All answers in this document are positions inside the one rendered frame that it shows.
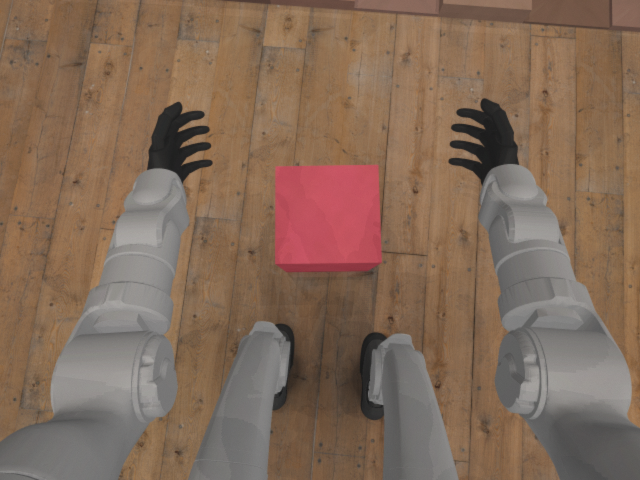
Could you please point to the right robot forearm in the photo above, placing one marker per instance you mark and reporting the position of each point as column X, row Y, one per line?
column 537, row 283

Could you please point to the robot left upper arm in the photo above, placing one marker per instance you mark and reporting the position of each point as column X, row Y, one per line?
column 107, row 388

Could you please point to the robot right thigh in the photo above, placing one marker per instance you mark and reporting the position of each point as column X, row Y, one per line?
column 416, row 445

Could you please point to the robot left foot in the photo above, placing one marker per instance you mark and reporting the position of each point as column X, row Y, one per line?
column 280, row 397

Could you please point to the robot right upper arm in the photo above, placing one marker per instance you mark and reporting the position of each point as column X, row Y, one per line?
column 572, row 389

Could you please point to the robot left hand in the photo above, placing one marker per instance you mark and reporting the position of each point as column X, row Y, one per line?
column 165, row 151

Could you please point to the left robot forearm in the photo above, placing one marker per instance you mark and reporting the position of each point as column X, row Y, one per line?
column 135, row 286

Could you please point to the carton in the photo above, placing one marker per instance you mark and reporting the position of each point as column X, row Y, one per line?
column 327, row 218

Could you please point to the robot right hand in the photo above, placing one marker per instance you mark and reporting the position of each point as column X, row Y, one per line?
column 498, row 139

